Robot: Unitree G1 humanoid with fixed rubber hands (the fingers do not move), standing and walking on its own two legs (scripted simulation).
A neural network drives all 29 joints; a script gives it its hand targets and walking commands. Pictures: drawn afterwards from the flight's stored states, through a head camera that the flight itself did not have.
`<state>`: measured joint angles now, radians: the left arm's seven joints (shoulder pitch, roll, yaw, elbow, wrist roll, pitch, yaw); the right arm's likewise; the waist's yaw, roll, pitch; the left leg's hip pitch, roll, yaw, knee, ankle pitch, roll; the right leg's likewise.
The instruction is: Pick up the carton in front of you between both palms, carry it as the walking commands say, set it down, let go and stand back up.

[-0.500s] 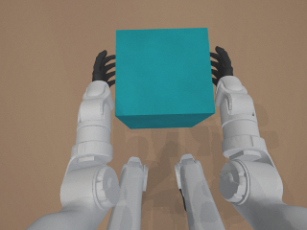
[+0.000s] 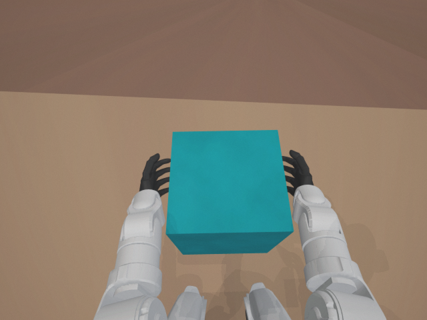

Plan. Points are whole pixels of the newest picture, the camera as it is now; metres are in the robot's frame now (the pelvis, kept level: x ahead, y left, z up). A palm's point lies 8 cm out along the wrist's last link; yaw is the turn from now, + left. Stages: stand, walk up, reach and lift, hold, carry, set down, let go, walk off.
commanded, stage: reach and lift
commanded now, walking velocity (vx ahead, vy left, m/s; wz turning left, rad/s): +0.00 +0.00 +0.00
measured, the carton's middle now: (225, 199) +0.38 -0.01 -0.10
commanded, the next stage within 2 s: hold in 1.44 s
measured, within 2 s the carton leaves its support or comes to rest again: neither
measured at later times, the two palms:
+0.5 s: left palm (122, 187) +0.32 +0.15 +0.10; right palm (328, 181) +0.32 -0.15 +0.10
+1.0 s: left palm (120, 185) +0.32 +0.15 +0.11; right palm (331, 178) +0.32 -0.15 +0.11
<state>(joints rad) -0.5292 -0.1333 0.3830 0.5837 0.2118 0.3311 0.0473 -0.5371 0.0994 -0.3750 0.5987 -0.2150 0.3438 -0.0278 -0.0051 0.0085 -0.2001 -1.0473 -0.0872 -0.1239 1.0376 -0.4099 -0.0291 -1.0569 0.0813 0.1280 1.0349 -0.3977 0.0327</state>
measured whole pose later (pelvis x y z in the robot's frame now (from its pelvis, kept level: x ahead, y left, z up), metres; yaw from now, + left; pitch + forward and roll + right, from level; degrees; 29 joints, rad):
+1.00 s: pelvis +0.03 +0.00 +0.08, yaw +0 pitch -4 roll +0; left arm -0.31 -0.16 0.28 0.36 0.29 0.63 -0.01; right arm -0.30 0.16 -0.28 0.35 -0.29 0.64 0.00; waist 0.00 0.00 0.00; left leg -0.14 -0.04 -0.14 0.44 -0.22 -0.01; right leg -0.15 0.04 0.14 0.43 -0.21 0.01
